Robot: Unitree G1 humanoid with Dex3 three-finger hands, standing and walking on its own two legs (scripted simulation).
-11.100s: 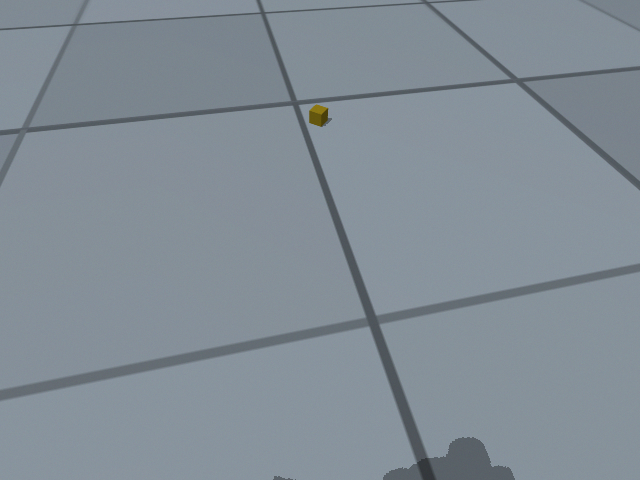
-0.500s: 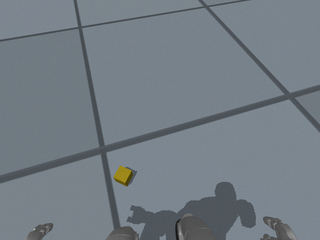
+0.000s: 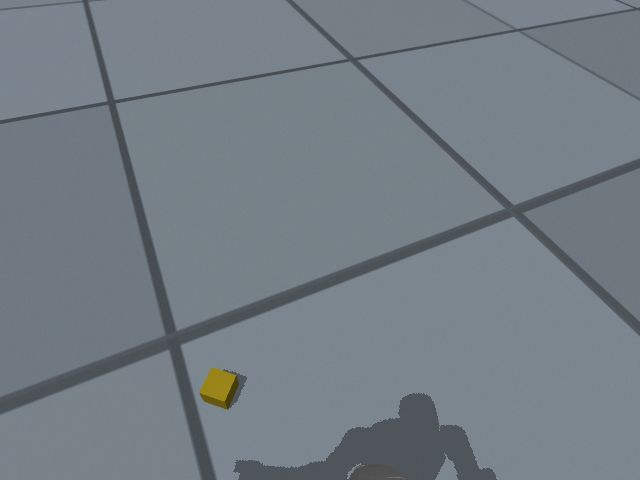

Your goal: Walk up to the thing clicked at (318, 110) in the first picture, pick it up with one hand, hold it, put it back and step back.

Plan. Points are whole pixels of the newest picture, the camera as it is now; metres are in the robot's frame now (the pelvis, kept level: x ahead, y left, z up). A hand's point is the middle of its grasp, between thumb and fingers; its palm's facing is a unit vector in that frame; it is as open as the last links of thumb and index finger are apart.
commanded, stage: walk up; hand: left
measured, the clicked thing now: (219, 388) +0.47 +0.23 -0.73
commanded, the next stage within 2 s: stand in 1.32 s
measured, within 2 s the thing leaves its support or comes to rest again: neither
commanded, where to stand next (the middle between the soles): +0.09 -0.02 m, yaw +2 degrees
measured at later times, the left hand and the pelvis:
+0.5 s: hand out of the picture +0.16 +0.27 -0.16, palm faces +0.02 -0.91 -0.42, open 7.4 cm; pelvis +0.03 +0.00 -0.03, yaw +3 degrees
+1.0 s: hand out of the picture -0.01 +0.26 -0.15, palm faces +0.03 -0.93 -0.37, open 7.4 cm; pelvis +0.01 +0.00 -0.01, yaw +1 degrees
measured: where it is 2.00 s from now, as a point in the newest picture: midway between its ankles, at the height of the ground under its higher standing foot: outside the picture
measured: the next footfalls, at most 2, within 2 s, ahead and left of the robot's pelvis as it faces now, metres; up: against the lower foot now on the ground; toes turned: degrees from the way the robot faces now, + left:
right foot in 0.08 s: +0.11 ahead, -0.15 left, +0.00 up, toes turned -1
left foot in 0.50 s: +0.11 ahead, +0.12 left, +0.00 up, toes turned +2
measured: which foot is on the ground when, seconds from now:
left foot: down 0.00-0.10, up 0.12-0.48, down 0.50-0.82, up 0.84-1.00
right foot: up 0.00-0.06, down 0.08-0.50, up 0.52-0.76, down 0.78-1.00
